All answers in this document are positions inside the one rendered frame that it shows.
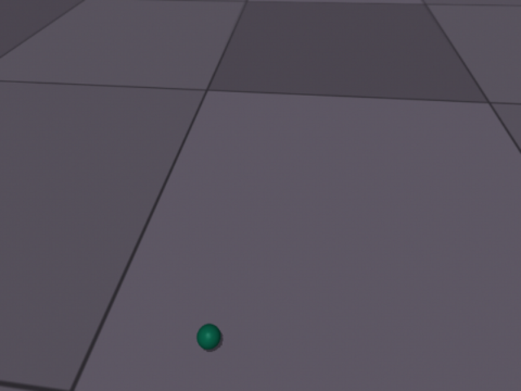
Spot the ball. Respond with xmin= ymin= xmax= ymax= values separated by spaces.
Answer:
xmin=197 ymin=324 xmax=221 ymax=349

